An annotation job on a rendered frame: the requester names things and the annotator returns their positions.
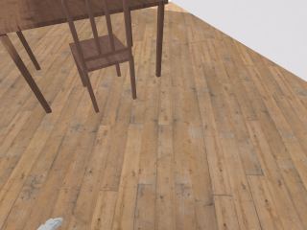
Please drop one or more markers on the table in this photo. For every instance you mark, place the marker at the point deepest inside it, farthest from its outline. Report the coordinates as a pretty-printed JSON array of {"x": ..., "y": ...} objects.
[{"x": 22, "y": 15}]

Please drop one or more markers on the chair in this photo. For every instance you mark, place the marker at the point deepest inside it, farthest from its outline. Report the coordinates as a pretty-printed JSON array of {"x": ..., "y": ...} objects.
[{"x": 101, "y": 51}]

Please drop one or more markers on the left robot hand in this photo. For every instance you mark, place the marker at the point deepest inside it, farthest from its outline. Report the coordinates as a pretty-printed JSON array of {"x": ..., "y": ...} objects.
[{"x": 51, "y": 224}]

